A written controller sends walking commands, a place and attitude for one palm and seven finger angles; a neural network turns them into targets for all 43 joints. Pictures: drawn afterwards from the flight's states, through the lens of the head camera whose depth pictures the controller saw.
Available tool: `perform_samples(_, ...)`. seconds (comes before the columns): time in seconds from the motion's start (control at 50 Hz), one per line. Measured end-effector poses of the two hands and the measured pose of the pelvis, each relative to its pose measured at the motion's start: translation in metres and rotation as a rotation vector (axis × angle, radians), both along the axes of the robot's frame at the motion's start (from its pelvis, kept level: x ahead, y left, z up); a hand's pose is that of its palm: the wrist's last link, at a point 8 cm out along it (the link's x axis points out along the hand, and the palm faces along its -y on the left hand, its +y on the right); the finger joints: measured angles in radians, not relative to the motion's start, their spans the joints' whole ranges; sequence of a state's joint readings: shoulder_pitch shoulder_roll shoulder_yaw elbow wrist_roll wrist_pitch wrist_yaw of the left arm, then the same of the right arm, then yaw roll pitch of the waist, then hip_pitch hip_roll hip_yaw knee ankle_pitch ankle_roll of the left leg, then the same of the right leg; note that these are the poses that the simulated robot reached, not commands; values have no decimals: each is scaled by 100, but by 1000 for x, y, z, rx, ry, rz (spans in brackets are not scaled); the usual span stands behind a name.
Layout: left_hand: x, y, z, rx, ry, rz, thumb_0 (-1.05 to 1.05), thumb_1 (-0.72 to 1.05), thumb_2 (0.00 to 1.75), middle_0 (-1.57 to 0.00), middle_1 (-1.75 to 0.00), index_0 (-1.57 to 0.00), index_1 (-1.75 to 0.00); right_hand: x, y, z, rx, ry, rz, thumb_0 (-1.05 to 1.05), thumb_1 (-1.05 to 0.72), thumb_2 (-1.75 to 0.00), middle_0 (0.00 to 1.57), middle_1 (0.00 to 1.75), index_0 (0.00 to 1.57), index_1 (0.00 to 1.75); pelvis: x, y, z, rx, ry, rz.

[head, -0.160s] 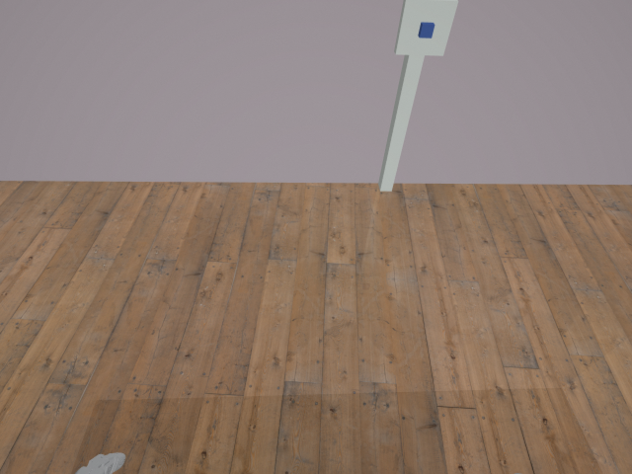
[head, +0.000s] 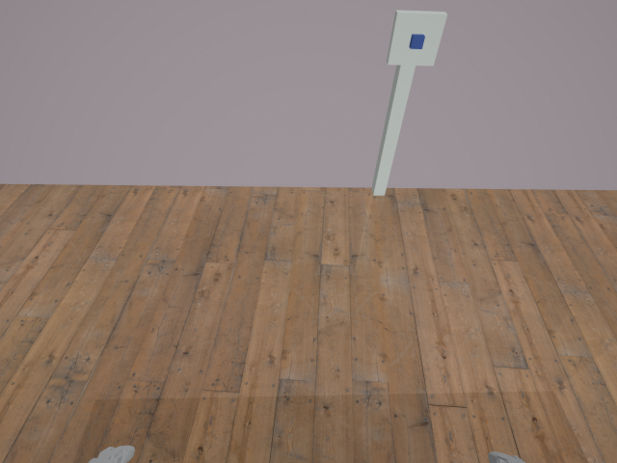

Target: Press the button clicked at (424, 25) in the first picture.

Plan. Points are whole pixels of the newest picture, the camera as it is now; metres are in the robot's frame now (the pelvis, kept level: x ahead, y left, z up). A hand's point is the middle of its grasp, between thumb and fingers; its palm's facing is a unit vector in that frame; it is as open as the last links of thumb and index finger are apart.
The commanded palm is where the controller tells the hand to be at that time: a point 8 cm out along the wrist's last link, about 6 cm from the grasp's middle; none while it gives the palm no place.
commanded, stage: stand and wait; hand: left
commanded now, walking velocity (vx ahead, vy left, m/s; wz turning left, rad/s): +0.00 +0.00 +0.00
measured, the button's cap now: (416, 41) +1.50 -0.31 +0.00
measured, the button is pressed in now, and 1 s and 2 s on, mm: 0 0 0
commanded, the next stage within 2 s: look at it before walking up in 0.66 s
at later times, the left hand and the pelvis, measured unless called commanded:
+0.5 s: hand out of the picture +0.04 +0.23 -0.15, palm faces -0.02 -0.94 -0.33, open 7.4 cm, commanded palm none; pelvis -0.02 -0.02 +0.01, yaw +0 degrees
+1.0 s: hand out of the picture +0.07 +0.22 -0.15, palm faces -0.03 -0.94 -0.33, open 7.4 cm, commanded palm none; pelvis -0.01 -0.03 +0.01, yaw +0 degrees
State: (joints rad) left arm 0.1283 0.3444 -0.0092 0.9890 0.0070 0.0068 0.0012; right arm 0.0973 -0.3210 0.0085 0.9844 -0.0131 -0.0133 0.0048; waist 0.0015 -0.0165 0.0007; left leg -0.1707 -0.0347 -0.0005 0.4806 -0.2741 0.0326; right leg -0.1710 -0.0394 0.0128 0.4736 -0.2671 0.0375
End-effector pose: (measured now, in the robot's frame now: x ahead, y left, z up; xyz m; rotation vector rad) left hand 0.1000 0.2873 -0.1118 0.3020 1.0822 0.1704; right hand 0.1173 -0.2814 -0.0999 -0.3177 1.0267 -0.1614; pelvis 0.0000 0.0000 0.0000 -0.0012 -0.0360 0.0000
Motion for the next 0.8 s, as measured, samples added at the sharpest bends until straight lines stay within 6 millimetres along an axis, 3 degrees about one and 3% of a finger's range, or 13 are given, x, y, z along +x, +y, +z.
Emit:
perform_samples(0.12, -18, -7, -3, -11, 35, 11, 0, 91, 90, -20, -30, -20, -30, -10, -4, -2, 2, 27, -4, 1, -90, -90, 21, 30, 21, 30, -6, -4, 2, 1, -2, 2)
perform_samples(0.4, -59, -9, -7, 5, 141, 40, 0, 91, 90, -20, -30, -20, -30, -61, -28, -10, -15, 162, -55, 1, -90, -90, 21, 30, 21, 30, -17, -14, 5, 2, -3, 4)
perform_samples(0.58, -59, -13, -4, 12, 141, 38, 0, 91, 90, -20, -30, -20, -30, -75, -34, -13, -10, 192, -68, 1, -90, -90, 21, 30, 21, 30, -20, -20, 5, 2, -1, 3)
perform_samples(0.8, -45, -20, -1, 10, 109, 24, 0, 91, 90, -20, -30, -20, -30, -70, -36, -13, 0, 179, -65, 1, -90, -90, 21, 30, 21, 30, -19, -25, 6, 4, 2, 1)
